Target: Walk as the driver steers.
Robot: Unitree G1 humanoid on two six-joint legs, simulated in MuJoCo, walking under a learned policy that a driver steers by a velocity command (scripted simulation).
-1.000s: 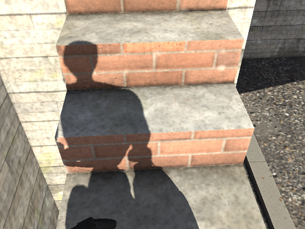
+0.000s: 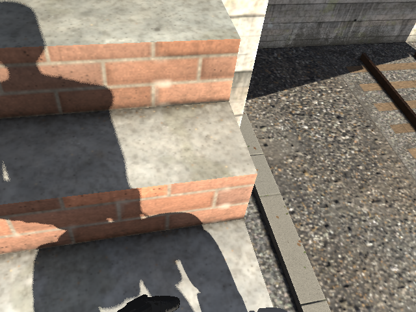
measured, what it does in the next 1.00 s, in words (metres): climbs: left foot 0.19 m higher, then right foot 0.17 m lower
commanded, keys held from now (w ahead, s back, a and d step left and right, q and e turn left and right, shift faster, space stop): w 1.00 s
